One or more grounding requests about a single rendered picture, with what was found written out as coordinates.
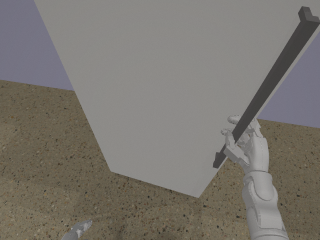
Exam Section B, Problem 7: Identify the right robot hand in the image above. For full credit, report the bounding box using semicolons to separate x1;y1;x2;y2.
221;115;269;175

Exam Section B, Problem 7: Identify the handle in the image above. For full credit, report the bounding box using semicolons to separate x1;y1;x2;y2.
213;6;320;169

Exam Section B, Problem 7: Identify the fridge door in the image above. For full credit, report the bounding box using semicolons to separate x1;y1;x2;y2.
34;0;320;198

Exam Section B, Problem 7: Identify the left robot hand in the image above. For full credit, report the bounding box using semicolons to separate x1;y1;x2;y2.
61;219;92;240

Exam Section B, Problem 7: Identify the robot right forearm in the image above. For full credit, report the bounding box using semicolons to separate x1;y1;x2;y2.
242;170;289;240

